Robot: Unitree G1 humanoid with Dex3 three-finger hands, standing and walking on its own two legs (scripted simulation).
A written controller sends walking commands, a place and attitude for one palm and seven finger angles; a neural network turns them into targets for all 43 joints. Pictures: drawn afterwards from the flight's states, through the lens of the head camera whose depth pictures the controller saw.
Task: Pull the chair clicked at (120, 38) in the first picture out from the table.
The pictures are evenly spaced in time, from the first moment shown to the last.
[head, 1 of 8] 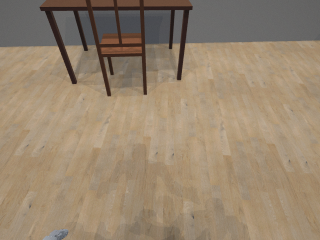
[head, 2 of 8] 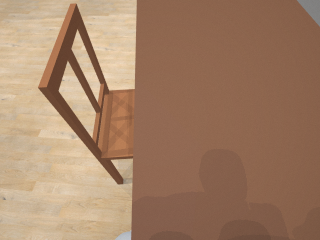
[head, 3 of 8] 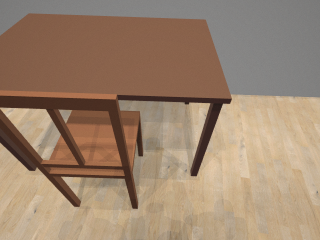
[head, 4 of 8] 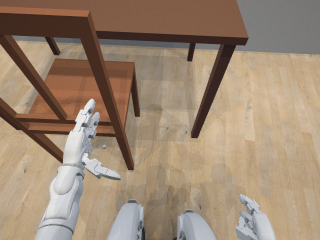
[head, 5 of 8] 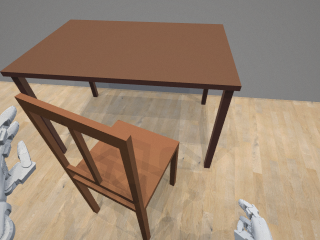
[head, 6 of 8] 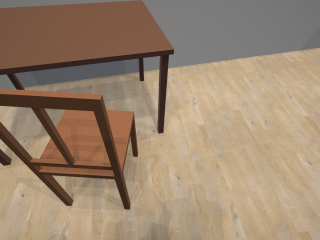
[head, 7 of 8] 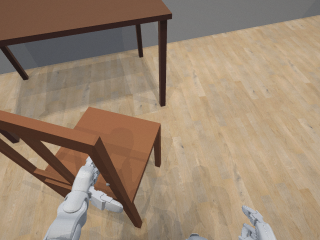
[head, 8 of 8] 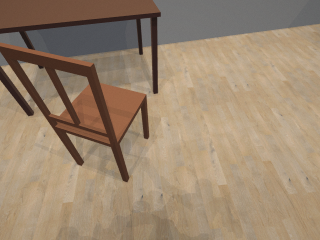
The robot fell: no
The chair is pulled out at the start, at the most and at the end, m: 0.00 0.51 0.51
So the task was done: yes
